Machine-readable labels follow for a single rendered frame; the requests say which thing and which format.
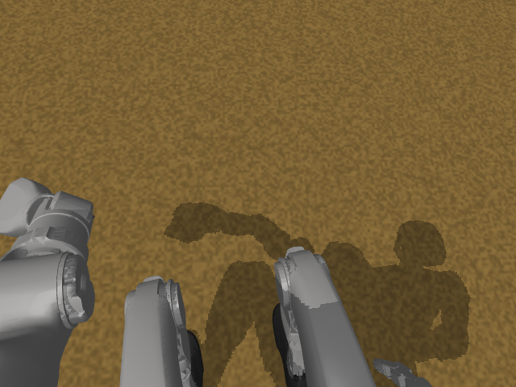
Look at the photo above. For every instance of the right robot foot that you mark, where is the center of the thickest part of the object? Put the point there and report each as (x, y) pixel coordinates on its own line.
(283, 347)

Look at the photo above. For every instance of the left robot hand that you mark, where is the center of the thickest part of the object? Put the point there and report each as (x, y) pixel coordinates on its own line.
(13, 202)

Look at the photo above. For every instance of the right robot hand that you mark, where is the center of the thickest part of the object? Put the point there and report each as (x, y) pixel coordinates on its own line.
(400, 374)

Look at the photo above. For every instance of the left robot foot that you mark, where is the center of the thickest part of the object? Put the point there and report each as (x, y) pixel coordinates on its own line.
(196, 360)

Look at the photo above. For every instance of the left robot arm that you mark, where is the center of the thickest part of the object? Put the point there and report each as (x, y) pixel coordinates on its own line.
(45, 289)

